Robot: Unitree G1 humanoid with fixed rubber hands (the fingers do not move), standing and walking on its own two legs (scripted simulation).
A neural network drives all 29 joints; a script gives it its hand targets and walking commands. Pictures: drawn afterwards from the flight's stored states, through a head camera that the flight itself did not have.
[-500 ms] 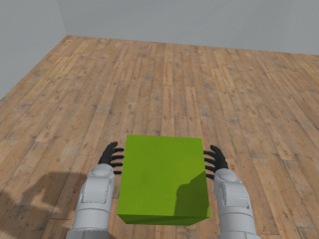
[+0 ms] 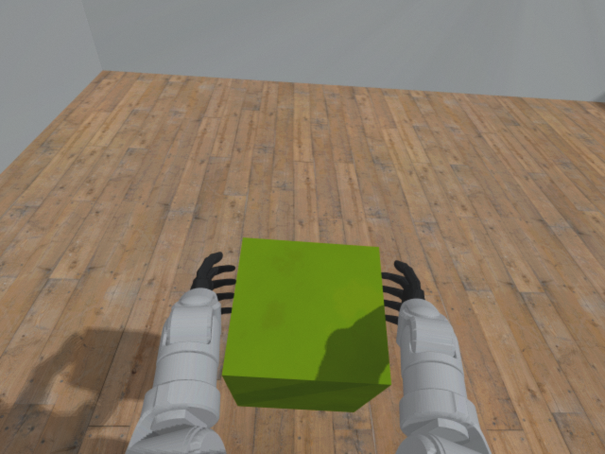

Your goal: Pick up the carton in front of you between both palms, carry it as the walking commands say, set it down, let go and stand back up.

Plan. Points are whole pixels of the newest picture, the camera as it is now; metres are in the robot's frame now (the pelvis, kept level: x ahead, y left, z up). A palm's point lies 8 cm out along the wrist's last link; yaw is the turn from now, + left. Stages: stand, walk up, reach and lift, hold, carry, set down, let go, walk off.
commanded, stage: set down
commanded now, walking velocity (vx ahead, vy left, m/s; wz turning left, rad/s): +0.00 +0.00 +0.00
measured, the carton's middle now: (303, 332) +0.33 +0.01 -0.07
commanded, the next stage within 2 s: none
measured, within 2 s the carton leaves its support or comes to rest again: neither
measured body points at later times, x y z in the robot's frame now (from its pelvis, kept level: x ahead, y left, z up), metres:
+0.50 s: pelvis -0.02 -0.01 -0.09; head +0.19 +0.02 +0.30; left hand +0.38 +0.17 -0.18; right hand +0.38 -0.12 -0.17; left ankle +0.06 +0.10 -0.73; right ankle +0.02 -0.13 -0.73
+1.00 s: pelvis -0.05 +0.00 -0.22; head +0.22 +0.05 +0.14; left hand +0.42 +0.20 -0.33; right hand +0.42 -0.10 -0.31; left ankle +0.06 +0.10 -0.73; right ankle +0.02 -0.13 -0.73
